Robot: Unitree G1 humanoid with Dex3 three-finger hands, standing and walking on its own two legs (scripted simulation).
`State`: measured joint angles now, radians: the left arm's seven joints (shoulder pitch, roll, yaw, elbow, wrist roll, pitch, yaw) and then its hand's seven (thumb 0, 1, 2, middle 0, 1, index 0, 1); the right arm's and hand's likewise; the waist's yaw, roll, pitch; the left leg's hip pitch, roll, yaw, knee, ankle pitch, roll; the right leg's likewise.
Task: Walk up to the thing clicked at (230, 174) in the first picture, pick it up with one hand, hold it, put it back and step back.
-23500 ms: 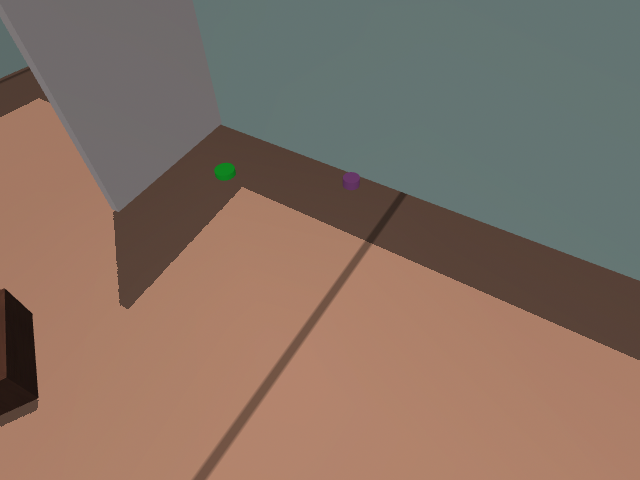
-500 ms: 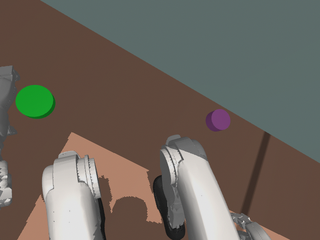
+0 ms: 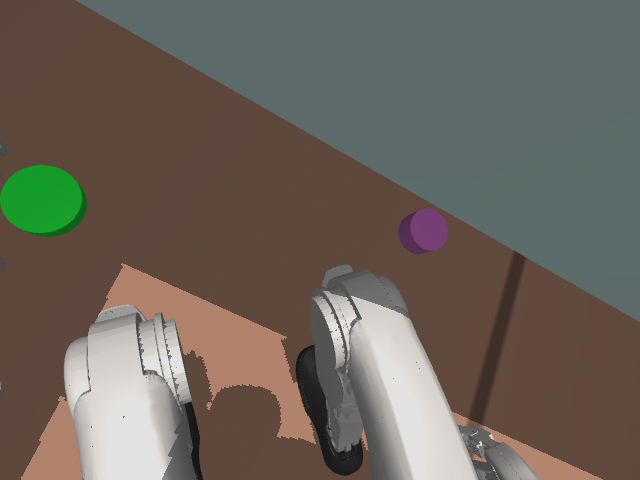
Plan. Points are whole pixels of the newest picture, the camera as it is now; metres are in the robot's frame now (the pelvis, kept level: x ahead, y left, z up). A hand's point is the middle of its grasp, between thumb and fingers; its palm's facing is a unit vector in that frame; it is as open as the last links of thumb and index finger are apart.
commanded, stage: rise first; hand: left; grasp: from above
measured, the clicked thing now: (45, 201) +0.48 +0.30 -0.30
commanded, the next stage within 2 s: approach in 0.78 s
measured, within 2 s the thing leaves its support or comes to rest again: neither
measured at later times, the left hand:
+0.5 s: hand out of the picture +0.44 +0.34 -0.18, palm faces -0.46 -0.10 -0.88, open 14.1 cm
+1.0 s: hand out of the picture +0.44 +0.34 -0.18, palm faces -0.47 -0.09 -0.88, open 14.1 cm
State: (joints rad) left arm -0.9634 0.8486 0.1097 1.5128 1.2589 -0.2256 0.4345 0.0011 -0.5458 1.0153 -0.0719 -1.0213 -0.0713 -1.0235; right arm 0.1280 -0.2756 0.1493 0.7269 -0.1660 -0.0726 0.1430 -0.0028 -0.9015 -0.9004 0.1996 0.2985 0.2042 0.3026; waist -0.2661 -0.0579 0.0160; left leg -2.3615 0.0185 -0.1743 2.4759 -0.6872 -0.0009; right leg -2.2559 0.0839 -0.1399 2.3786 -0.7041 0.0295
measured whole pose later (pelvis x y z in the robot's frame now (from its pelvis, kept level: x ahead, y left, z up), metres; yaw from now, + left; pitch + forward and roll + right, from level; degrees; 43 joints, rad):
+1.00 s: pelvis +0.00 +0.00 +0.00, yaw +0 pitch +31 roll -10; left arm -0.98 0.87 0.07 1.52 1.24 -0.22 0.40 0.00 -0.53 0.99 -0.08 -1.06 -0.08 -1.05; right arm 0.15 -0.28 0.17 0.72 -0.16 -0.08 0.14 0.00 -0.90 -0.90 0.20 0.30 0.20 0.30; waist -0.27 -0.06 0.01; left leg -2.36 0.02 -0.18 2.46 -0.67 0.00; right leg -2.25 0.08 -0.14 2.37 -0.69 0.03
